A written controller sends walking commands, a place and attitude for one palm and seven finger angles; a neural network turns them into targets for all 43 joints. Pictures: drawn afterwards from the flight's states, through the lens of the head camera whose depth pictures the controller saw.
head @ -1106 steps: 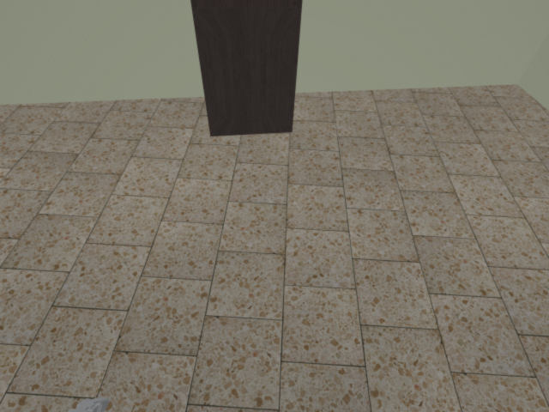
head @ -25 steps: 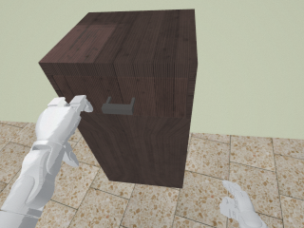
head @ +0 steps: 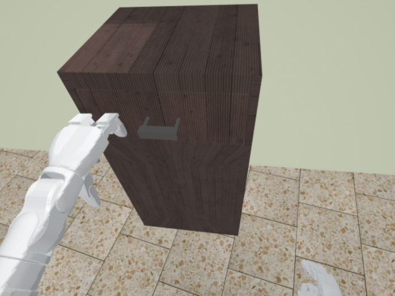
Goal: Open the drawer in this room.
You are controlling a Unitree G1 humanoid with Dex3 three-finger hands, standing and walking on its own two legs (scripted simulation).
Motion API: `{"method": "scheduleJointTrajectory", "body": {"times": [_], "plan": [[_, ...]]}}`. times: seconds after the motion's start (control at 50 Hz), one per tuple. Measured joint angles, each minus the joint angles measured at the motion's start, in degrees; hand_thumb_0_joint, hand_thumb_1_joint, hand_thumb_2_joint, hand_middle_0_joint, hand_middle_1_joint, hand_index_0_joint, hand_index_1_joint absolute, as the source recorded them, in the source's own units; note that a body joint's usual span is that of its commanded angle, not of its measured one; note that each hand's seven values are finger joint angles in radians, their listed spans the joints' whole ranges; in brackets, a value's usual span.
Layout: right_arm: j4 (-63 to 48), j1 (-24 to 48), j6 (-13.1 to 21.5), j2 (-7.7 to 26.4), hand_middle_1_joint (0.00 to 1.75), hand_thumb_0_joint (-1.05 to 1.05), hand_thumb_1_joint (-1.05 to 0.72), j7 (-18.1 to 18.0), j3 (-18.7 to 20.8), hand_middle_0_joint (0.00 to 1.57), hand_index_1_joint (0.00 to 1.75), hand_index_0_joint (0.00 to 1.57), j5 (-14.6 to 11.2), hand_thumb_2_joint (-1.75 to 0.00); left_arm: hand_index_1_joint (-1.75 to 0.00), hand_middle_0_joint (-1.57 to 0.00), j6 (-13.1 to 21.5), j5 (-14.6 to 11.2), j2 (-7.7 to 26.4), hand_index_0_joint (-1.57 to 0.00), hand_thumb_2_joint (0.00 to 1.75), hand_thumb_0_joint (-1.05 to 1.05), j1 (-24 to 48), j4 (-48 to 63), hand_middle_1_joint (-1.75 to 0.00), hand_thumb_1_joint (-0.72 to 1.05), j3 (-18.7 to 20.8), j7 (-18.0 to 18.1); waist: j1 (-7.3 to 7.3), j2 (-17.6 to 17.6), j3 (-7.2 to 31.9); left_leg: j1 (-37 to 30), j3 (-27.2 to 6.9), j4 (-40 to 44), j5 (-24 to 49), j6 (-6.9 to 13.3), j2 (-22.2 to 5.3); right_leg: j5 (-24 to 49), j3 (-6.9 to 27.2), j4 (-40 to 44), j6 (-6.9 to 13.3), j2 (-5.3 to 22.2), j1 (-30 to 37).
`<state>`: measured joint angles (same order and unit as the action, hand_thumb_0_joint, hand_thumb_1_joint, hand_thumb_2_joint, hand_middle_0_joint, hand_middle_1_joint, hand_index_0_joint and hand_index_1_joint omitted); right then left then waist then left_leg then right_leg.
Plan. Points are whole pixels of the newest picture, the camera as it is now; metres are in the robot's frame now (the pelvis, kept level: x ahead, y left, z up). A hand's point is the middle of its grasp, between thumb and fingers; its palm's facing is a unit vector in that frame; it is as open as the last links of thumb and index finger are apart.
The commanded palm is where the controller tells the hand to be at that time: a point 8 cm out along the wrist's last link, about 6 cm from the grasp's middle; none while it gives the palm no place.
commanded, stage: raise the hand with hooked fingers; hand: left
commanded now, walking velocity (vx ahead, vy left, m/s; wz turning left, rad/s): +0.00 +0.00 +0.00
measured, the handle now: (160, 126) +0.51 +0.18 +0.03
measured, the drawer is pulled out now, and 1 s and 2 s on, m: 0.00 0.00 0.00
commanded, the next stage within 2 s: move the hooked fingers above the handle in 0.02 s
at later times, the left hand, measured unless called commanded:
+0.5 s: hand (110, 153) +0.34 +0.22 +0.12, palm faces +0.05 -0.07 -1.00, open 13.8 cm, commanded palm +0.32 +0.23 +0.19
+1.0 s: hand (126, 143) +0.39 +0.21 +0.10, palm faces +0.02 -0.08 -1.00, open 13.8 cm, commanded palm +0.37 +0.21 +0.17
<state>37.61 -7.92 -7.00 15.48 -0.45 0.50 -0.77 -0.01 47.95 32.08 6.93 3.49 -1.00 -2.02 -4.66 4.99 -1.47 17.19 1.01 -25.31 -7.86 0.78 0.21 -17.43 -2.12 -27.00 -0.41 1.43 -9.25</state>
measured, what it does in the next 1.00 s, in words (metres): stands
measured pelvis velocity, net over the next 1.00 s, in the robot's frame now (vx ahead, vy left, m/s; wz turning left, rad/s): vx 0.03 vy -0.01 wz -0.01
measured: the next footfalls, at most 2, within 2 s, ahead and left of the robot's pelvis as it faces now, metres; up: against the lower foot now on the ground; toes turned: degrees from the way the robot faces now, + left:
none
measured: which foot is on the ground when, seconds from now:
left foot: down 0.00-1.00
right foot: down 0.00-1.00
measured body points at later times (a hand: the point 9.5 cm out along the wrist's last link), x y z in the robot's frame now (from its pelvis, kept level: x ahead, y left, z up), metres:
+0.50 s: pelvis +0.01 -0.01 +0.00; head +0.02 -0.05 +0.45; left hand +0.33 +0.23 +0.17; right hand +0.21 -0.24 -0.11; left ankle +0.06 +0.11 -0.74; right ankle -0.03 -0.12 -0.74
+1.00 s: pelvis +0.03 -0.01 -0.01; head +0.05 -0.04 +0.44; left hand +0.38 +0.22 +0.16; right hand +0.18 -0.26 -0.13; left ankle +0.06 +0.11 -0.74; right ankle -0.03 -0.12 -0.74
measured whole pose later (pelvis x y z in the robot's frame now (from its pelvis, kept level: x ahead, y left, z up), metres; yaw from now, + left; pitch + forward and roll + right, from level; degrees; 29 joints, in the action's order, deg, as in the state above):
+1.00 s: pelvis +0.03 -0.01 -0.01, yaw -1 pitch +4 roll +1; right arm 37.4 -9.4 -9.2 15.5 -1.1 2.0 -1.2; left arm -0.9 50.9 29.6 16.9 -11.0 -4.2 -0.8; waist -2.5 3.7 2.2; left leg 22.3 1.3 -30.0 -12.0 0.0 -0.4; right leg -21.2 -1.6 -31.1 0.4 1.0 -14.2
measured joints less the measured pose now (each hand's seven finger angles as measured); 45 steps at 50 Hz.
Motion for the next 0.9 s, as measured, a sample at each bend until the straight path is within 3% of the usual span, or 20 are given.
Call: {"method": "scheduleJointTrajectory", "body": {"times": [0.18,0.3,0.4,0.9], "plan": [[-0.3,1.6,0.0,-0.3,0.3,0.01,-0.9,0.0,-0.5,0.19,0.3,0.2,-0.2,-0.9,-1.2,-0.32,-2.5,0.4,-0.4,-0.32,0.3,-0.01,1.4,-1.8,-1.2,-0.49,-0.6,-0.5,0.07,0.6,0.9,-0.4,-0.2,0.4,0.2,-0.3,-0.1,-0.1,-0.2,0.0,0.3,-0.1,0.3],[-0.9,2.5,0.0,-0.6,0.3,0.01,-0.9,-0.4,-1.0,0.2,0.3,0.2,-0.2,-0.9,-1.2,-0.32,-1.3,0.7,-0.9,-0.32,0.3,-0.01,2.7,-4.5,-1.2,-0.49,-1.8,-2.0,0.18,0.4,1.1,-0.5,-0.5,0.5,0.1,-0.5,-0.2,-0.3,-0.4,0.0,0.5,-0.3,0.4],[-0.9,2.4,0.0,-0.5,0.3,0.01,-0.9,-0.7,-0.8,0.2,0.3,0.2,-0.2,-0.9,-1.2,-0.32,0.2,1.0,-1.1,-0.32,0.3,-0.01,4.3,-6.6,-1.2,-0.49,-2.0,-1.2,0.16,-0.1,1.3,0.0,-0.7,-0.1,-0.4,-0.7,-0.4,-0.7,-0.6,-0.2,0.7,-0.5,0.1],[-0.2,-1.5,-2.1,0.1,0.3,0.01,-0.9,-0.6,1.1,0.2,0.3,0.2,-0.5,-0.9,-1.2,-0.32,-1.0,2.4,-1.7,-0.32,0.3,-0.01,8.7,-13.6,-1.2,-0.49,-1.8,0.8,2.18,-1.2,3.3,4.1,0.4,-3.6,-3.7,-0.8,-0.7,-3.3,0.6,-3.2,0.8,-0.6,-4.1]]}}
